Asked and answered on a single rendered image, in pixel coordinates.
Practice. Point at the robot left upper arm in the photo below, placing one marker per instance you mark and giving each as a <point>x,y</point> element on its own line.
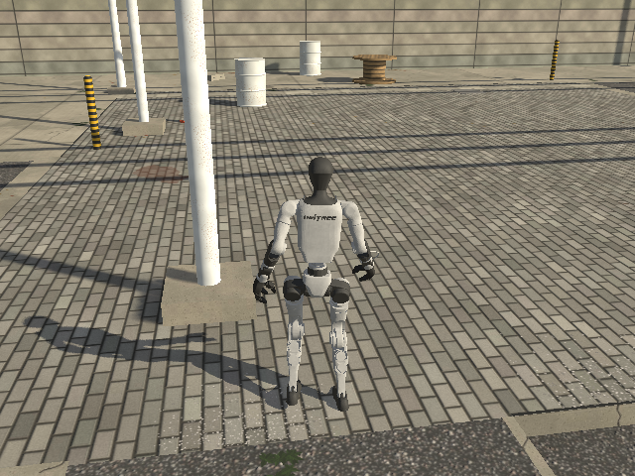
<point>288,209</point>

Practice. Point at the right robot forearm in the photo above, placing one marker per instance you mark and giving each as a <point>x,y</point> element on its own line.
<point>366,259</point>

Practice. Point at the robot thigh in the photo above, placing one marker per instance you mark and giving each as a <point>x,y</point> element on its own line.
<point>293,291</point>
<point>339,299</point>

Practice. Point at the left robot forearm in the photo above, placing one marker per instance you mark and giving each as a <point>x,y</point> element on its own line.
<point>268,265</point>

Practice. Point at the right robot thigh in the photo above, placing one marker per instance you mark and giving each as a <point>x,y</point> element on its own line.
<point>339,299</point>

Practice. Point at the left robot thigh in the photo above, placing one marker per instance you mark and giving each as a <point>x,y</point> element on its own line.
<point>293,291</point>

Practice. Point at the robot right upper arm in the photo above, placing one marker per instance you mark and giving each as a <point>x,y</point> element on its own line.
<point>350,210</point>

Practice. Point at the robot right hand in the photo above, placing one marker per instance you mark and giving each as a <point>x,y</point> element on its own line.
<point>368,276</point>

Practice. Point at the robot left hand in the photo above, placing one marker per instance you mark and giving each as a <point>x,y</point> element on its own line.
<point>258,289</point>

